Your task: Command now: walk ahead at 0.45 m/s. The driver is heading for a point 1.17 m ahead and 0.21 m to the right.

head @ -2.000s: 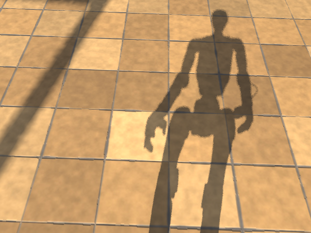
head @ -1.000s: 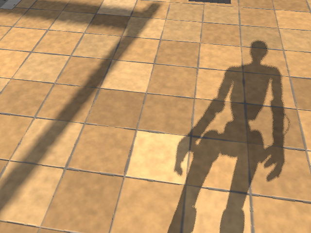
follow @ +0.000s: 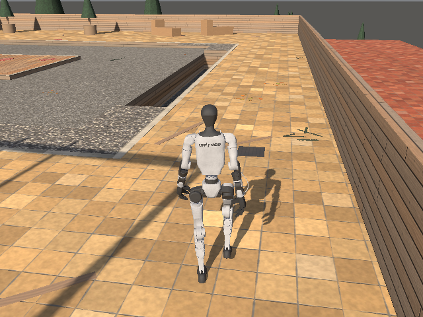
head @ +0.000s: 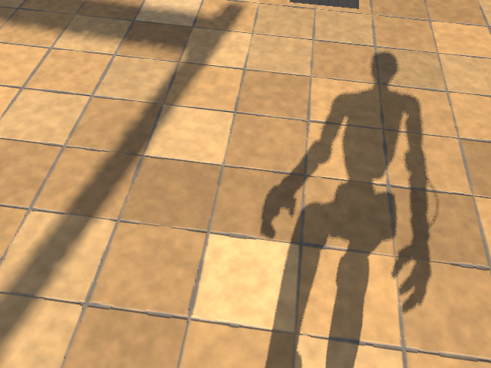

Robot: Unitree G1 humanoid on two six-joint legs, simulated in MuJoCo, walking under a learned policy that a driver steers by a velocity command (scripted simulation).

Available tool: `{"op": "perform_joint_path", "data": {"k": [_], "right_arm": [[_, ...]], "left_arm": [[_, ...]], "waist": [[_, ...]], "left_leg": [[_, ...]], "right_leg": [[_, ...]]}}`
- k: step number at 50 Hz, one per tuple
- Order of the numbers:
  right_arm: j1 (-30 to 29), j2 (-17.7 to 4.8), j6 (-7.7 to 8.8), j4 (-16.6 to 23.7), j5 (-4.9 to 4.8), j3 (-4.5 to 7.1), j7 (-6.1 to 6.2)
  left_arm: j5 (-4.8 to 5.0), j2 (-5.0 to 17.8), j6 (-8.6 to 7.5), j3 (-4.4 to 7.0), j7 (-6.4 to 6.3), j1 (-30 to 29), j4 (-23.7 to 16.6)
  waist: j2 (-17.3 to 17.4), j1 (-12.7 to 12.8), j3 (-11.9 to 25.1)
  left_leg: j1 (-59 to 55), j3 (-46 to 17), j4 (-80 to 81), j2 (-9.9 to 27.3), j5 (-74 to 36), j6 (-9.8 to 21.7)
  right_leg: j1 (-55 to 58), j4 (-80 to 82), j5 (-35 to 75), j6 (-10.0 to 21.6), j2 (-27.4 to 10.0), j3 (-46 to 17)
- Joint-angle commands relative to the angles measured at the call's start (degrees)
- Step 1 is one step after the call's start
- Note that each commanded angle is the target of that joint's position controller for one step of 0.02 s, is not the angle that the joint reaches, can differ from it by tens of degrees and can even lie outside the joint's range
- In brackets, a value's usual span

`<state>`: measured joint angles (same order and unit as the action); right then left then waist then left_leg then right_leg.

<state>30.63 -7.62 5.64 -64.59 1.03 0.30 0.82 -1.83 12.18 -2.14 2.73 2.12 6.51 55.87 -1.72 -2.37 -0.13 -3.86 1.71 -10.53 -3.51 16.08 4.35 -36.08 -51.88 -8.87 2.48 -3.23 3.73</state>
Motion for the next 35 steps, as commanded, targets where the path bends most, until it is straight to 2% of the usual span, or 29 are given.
{"op": "perform_joint_path", "data": {"k": [1,3,5,6,7,8,9,10,11,12,13,15,17,19,22,25,27,30,32,33,34,35], "right_arm": [[3.45,-6.96,0.64,0.99,0.05,0.73,0.39],[3.31,-8.03,0.73,0.81,0.1,0.92,0.55],[1.55,-9.18,0.94,0.94,0.03,1.18,0.63],[0.74,-9.98,0.95,1.03,0.06,1.46,0.73],[-0.17,-10.68,0.73,1.17,0.07,1.73,0.75],[-1.22,-10.91,0.55,1.56,-0.2,1.83,0.61],[0.25,-8.09,0.44,3.06,-0.32,1.23,0.25],[6.86,-2.69,0.07,3.18,-1.88,0.87,-0.45],[1.22,-7.78,-0.26,4.06,-0.53,2.07,-0.43],[-4.77,-8.39,-0.09,6.05,-0.06,2.4,-0.72],[-7.27,-7.55,0.05,6.53,0.11,2.43,-0.84],[-6.25,-5.62,-1.2,6.26,1.17,2.39,-1.43],[-6.71,-4.61,-2.26,6.68,1.28,2.45,-1.9],[-11.11,-5.04,-3.06,8.32,1.36,2.58,-2.2],[-20.24,-5.9,-3.35,11.56,1.03,2.56,-2.55],[-27.34,-5.04,-3.08,13.92,0.34,1.93,-2.75],[-31.49,-4.97,-2.95,15.29,0.2,1.68,-2.71],[-35.09,-6.01,-2.5,17.07,0.1,1.73,-2.46],[-34.69,-7.05,-1.84,17.85,-0.03,1.99,-2.25],[-31.79,-7.8,-1.44,17.32,-0.1,2.3,-1.97],[-26.48,-8.93,-1.0,15.83,-0.11,2.86,-1.52],[-17.39,-10.44,-0.37,13.2,0.21,3.67,-0.92]], "left_arm": [[0.6,0.1,-0.52,-0.88,0.06,-10.17,-6.25],[0.87,0.79,-0.57,-0.96,-0.13,-11.22,-7.29],[0.9,2.45,-0.83,-0.37,-0.8,-7.69,-6.97],[0.97,3.71,-1.14,0.25,-1.26,-2.77,-5.63],[1.11,5.06,-1.59,1.09,-1.73,5.54,-2.98],[0.62,6.59,-2.04,2.0,-2.27,14.44,-0.13],[-0.85,11.59,-2.26,3.34,-2.71,22.92,1.25],[-1.28,14.14,-1.83,3.82,-2.02,21.47,0.71],[1.01,11.56,-1.52,3.54,-1.52,15.57,0.27],[1.53,7.47,-1.83,2.39,-1.35,9.83,-0.81],[1.23,4.55,-2.48,1.63,-1.16,7.75,-0.73],[1.02,1.41,-3.38,0.45,-1.73,8.79,0.86],[1.06,2.11,-4.25,0.31,-2.06,12.41,2.36],[1.17,3.78,-4.51,0.44,-2.2,14.79,3.01],[1.33,3.89,-4.36,0.08,-2.17,18.37,3.47],[1.38,3.51,-4.35,-0.38,-2.28,21.47,3.99],[1.37,3.49,-4.28,-0.57,-2.57,24.55,4.85],[0.79,4.55,-3.82,-0.45,-3.1,26.35,5.3],[0.39,5.57,-3.58,-0.15,-3.4,24.99,4.94],[0.29,6.14,-3.55,0.04,-3.46,23.41,4.51],[0.31,6.77,-3.57,0.26,-3.36,22.38,4.24],[0.75,6.85,-3.53,0.33,-3.06,20.95,3.85]], "waist": [[7.61,-0.48,-8.27],[8.46,-0.08,-8.2],[8.45,2.43,-6.08],[8.46,4.68,-3.31],[7.91,8.08,1.04],[6.87,11.89,5.41],[0.25,13.24,12.16],[-10.55,8.04,15.88],[-2.84,6.82,9.89],[-0.58,5.18,1.78],[2.22,3.83,-1.84],[1.05,0.7,-2.55],[0.21,-0.1,-2.67],[-0.24,0.0,-4.03],[-0.59,1.95,-5.84],[-1.2,3.81,-6.15],[-1.65,5.34,-6.27],[-2.03,6.14,-6.11],[-2.36,4.8,-5.49],[-2.69,3.04,-4.27],[-3.19,0.89,-1.64],[-1.88,-3.18,3.11]], "left_leg": [[3.48,-6.15,2.53,12.97,-31.97,5.56],[2.86,-5.39,1.88,13.86,-37.19,5.54],[1.12,-3.99,-3.14,14.74,-51.16,4.78],[-0.19,-3.33,-8.96,14.85,-58.51,4.11],[-0.36,-2.54,-18.31,14.33,-60.98,3.4],[5.29,-1.44,-29.94,12.66,-53.15,2.67],[16.09,0.62,-47.63,9.03,-29.02,2.3],[34.69,-0.93,-67.71,-1.87,14.45,0.72],[39.18,-6.04,-69.81,2.19,8.9,1.99],[40.23,-5.24,-66.82,4.89,2.81,2.19],[38.01,-4.92,-63.83,6.63,-0.21,2.13],[32.56,-4.7,-58.98,8.55,-1.31,1.07],[32.43,-3.36,-56.13,8.73,-1.62,0.06],[36.39,-1.89,-52.73,9.46,-4.53,-0.87],[41.63,0.26,-44.72,9.84,-11.06,-2.16],[40.22,2.53,-33.98,8.22,-16.12,-2.64],[39.7,3.37,-29.15,6.95,-17.59,-2.56],[40.89,2.93,-24.97,5.64,-15.37,-1.96],[38.54,2.29,-22.48,4.76,-11.51,-0.9],[33.63,2.41,-20.74,3.53,-9.05,-0.14],[26.5,2.82,-19.11,1.86,-7.23,0.69],[14.41,2.64,-15.14,1.89,-10.34,1.96]], "right_leg": [[-3.06,9.89,3.04,-0.07,2.09,3.58],[1.57,14.98,3.41,1.54,3.14,4.46],[8.67,17.63,2.4,3.96,5.16,4.87],[13.98,18.29,1.24,5.06,6.59,4.75],[22.11,20.61,1.57,6.24,7.77,4.44],[34.06,23.59,2.81,7.44,5.61,2.26],[46.52,24.52,-7.81,9.75,-8.34,-13.44],[55.21,33.8,-10.82,18.04,-21.6,-43.47],[48.19,38.24,-18.76,16.62,-18.54,-42.99],[39.18,39.8,-17.41,14.65,-16.78,-33.51],[32.52,41.48,-9.51,13.18,-14.15,-27.28],[25.95,42.81,0.12,10.56,-9.96,-18.32],[25.3,43.25,7.64,10.35,-8.75,-14.3],[25.81,44.48,9.76,10.0,-7.77,-11.3],[28.25,45.42,15.33,8.73,-6.26,-8.44],[30.47,44.64,22.32,7.01,-4.92,-5.71],[33.54,43.65,25.4,6.9,-5.36,-6.76],[40.52,40.29,30.39,8.35,-7.2,-9.13],[43.14,36.99,35.61,8.91,-8.3,-10.23],[42.75,33.87,41.28,8.27,-8.1,-9.98],[42.04,28.45,46.48,7.55,-7.43,-9.88],[38.42,18.62,44.34,6.52,-5.43,-8.54]]}}
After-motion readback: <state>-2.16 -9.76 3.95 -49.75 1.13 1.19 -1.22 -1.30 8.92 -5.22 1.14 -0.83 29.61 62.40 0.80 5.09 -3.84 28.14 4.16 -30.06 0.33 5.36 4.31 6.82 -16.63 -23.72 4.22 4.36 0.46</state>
